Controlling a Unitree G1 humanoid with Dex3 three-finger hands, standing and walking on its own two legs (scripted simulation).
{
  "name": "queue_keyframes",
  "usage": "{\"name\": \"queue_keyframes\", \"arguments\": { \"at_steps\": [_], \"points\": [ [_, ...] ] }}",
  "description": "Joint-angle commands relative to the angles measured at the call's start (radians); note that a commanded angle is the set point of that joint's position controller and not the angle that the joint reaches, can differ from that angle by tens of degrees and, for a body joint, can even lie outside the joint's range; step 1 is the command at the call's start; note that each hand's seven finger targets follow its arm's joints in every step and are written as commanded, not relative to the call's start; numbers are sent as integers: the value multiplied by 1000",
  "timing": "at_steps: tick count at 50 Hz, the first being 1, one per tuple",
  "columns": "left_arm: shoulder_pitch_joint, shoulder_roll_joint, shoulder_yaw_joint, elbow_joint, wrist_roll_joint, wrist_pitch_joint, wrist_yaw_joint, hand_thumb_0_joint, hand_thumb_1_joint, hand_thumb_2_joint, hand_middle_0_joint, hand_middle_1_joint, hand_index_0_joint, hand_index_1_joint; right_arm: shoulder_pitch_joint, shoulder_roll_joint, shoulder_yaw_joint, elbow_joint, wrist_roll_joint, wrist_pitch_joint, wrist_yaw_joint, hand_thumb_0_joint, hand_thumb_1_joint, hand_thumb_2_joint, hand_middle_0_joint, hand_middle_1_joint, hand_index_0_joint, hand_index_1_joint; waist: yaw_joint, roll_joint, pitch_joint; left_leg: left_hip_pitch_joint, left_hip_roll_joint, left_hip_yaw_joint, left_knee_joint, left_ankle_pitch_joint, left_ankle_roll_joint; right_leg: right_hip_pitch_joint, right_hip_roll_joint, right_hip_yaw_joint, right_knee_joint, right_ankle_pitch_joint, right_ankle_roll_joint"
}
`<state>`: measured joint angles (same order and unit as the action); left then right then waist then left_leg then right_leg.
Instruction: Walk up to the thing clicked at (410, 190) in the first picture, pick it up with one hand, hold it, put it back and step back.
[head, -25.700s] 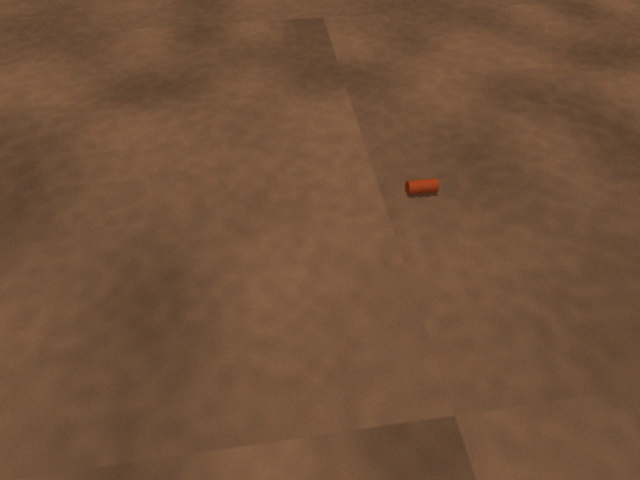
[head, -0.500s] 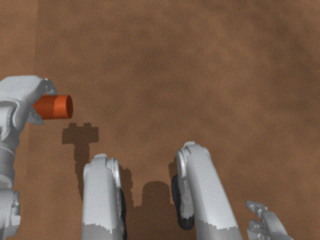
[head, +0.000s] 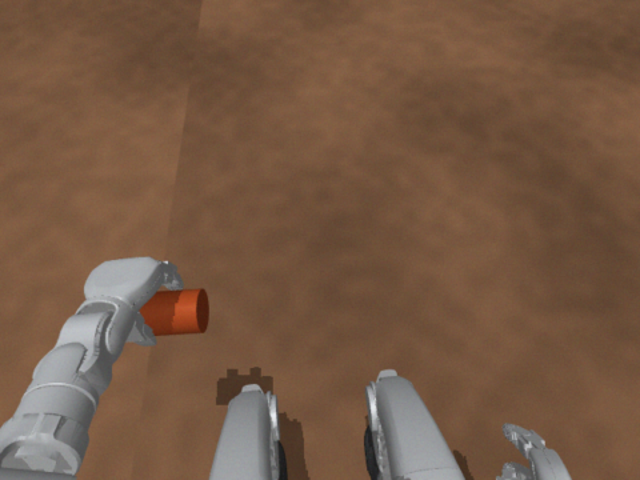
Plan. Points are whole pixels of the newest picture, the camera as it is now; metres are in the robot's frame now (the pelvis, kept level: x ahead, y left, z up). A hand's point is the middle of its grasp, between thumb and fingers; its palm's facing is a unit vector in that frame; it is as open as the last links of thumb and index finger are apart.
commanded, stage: lift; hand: left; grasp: from above
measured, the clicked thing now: (157, 313) +0.37 +0.23 -0.11
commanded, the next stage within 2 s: hold in 0.56 s
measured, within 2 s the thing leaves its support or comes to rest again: neither
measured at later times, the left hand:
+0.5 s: hand (129, 273) +0.36 +0.22 +0.03, palm faces -0.45 -0.05 -0.89, open 8.9 cm
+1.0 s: hand (112, 239) +0.38 +0.22 +0.08, palm faces -0.48 -0.03 -0.88, open 8.8 cm
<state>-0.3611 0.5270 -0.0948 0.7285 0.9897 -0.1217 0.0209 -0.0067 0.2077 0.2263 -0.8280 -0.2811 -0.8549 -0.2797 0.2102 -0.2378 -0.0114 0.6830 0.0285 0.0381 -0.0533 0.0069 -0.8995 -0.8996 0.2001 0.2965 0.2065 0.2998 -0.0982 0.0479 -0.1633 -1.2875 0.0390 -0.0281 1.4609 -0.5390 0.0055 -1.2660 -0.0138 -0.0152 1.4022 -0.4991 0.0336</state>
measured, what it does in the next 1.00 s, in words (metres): rises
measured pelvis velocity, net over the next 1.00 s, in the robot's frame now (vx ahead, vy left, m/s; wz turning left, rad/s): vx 0.07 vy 0.00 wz -0.01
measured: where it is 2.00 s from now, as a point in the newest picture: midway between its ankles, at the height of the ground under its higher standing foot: outside the picture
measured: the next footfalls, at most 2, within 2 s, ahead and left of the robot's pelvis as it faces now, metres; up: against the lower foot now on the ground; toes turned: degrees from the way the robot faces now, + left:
none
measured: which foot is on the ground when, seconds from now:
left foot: down 0.00-1.00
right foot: down 0.00-1.00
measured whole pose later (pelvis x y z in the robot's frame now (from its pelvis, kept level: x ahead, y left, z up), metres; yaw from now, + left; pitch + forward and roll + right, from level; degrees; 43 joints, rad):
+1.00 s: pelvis +0.07 +0.00 +0.14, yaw -1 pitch +7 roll -1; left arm -0.30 0.42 -0.19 0.75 1.02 -0.08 0.02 0.00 0.23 0.19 -0.84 -0.25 -0.87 -0.23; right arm 0.24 -0.24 -0.05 0.72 0.04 0.03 -0.05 0.01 -0.90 -0.89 0.20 0.30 0.21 0.30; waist -0.04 0.03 -0.07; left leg -0.49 0.03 0.03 0.73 -0.36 0.00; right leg -0.50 -0.02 0.02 0.70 -0.32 0.03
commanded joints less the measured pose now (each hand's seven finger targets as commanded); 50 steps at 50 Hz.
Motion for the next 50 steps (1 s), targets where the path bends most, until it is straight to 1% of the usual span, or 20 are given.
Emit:
{"name": "queue_keyframes", "arguments": {
  "at_steps": [1,5,6,8,14,15,16,18,20,22,24,27,28,31,34,36,37,43,46,50],
  "points": [
    [-357,214,89,-177,-2,-9,95,0,757,476,-1082,-430,-1104,-408,32,-164,-58,-75,2,-55,-19,0,-899,-899,200,300,200,300,-6,76,-335,371,-29,-49,-379,-87,15,276,40,-1,-308,-29,-41],
    [-361,218,87,-144,31,-5,135,0,752,466,-1073,-440,-1097,-416,39,-160,-64,-47,4,-73,-19,0,-902,-900,200,300,200,300,5,69,-326,450,-39,-17,-425,-8,10,368,39,18,-398,6,-42],
    [-365,202,71,-145,38,-2,142,0,769,481,-1098,-427,-1116,-409,41,-157,-62,-46,4,-76,-19,0,-902,-900,200,300,200,300,6,69,-330,478,-43,-6,-434,22,10,394,39,22,-418,27,-44],
    [-345,171,53,-111,41,13,158,0,788,512,-1104,-463,-1124,-442,42,-154,-63,-41,7,-81,-17,0,-902,-900,200,300,200,300,11,47,-312,506,-49,8,-458,58,11,440,42,26,-461,44,-43],
    [-338,154,27,-64,40,54,167,0,807,505,-1110,-473,-1137,-446,49,-156,-75,-32,12,-88,-13,0,-903,-900,200,300,200,300,28,10,-256,594,-53,20,-548,135,8,552,41,29,-558,121,-37],
    [-339,152,30,-60,36,59,164,0,795,487,-1097,-475,-1128,-445,54,-157,-74,-32,10,-89,-13,0,-904,-900,200,300,200,300,25,6,-249,605,-52,19,-561,147,8,572,42,32,-570,136,-34],
    [-333,157,38,-60,31,61,161,0,798,497,-1103,-463,-1129,-435,51,-158,-78,-34,11,-90,-12,0,-903,-899,200,300,200,300,37,11,-254,626,-52,20,-581,158,7,597,42,28,-581,148,-35],
    [-341,130,11,-69,24,66,150,0,818,507,-1120,-471,-1147,-444,47,-154,-76,-41,12,-89,-11,0,-904,-899,200,300,200,300,33,6,-249,662,-51,20,-604,188,6,619,41,29,-604,176,-35],
    [-287,149,33,-55,21,68,143,0,811,506,-1115,-472,-1142,-444,42,-154,-78,-45,11,-88,-11,0,-904,-899,200,300,200,300,50,-3,-238,680,-54,25,-632,191,8,658,39,28,-634,176,-33],
    [-331,112,2,-91,8,61,132,0,806,478,-1113,-451,-1142,-421,38,-152,-77,-51,12,-89,-10,0,-904,-898,200,300,200,300,40,11,-237,720,-49,22,-665,199,4,666,41,22,-646,186,-36],
    [-292,135,17,-81,18,62,126,0,793,474,-1102,-450,-1131,-420,40,-154,-80,-50,15,-87,-13,0,-904,-898,200,300,200,300,52,12,-241,761,-48,21,-686,238,1,689,44,23,-661,216,-39],
    [-315,129,15,-119,12,54,122,0,782,455,-1081,-454,-1117,-416,39,-153,-79,-55,13,-84,-15,0,-901,-896,200,300,200,300,49,15,-247,815,-45,20,-716,284,-1,723,45,18,-684,254,-41],
    [-342,109,-4,-128,11,53,118,0,780,446,-1084,-444,-1120,-407,39,-150,-77,-53,13,-84,-15,0,-902,-896,200,300,200,300,39,26,-233,828,-42,17,-727,288,-4,712,48,16,-690,257,-42],
    [-327,131,15,-127,16,51,124,0,788,456,-1098,-425,-1130,-392,40,-157,-80,-51,15,-79,-14,0,-898,-895,200,300,200,300,48,22,-220,868,-42,20,-756,307,-5,732,46,14,-717,267,-44],
    [-335,104,-5,-138,17,57,120,0,790,453,-1091,-438,-1130,-399,44,-153,-79,-44,13,-76,-12,0,-896,-893,200,300,200,300,47,22,-240,903,-42,19,-766,378,-9,767,47,15,-726,324,-45],
    [-319,115,-2,-138,23,62,116,0,799,456,-1108,-407,-1141,-374,40,-154,-80,-45,16,-70,-11,0,-895,-893,200,300,200,300,55,16,-229,914,-46,25,-773,411,-7,790,46,20,-742,355,-44],
    [-318,103,-10,-123,22,63,108,0,785,434,-1092,-405,-1129,-367,45,-158,-81,-45,15,-67,-10,0,-894,-892,200,300,200,300,44,3,-223,931,-43,24,-783,428,-9,798,47,14,-744,367,-44],
    [-297,110,-9,-147,16,49,49,0,812,456,-1115,-398,-1149,-363,30,-155,-84,-54,14,-52,-9,0,-893,-892,200,300,200,300,59,7,-204,955,-48,33,-808,485,-6,852,49,13,-774,414,-44],
    [-262,121,6,-163,19,41,38,0,837,482,-1151,-374,-1176,-349,17,-154,-82,-72,14,-43,-9,0,-893,-893,200,300,200,300,73,8,-202,964,-52,39,-818,504,-3,873,48,16,-786,439,-44],
    [-271,121,7,-209,21,32,24,0,825,447,-1134,-349,-1162,-320,20,-156,-83,-80,14,-35,-10,0,-890,-892,200,300,200,300,66,13,-212,989,-49,40,-826,547,-4,890,49,14,-784,471,-45]
  ]
}}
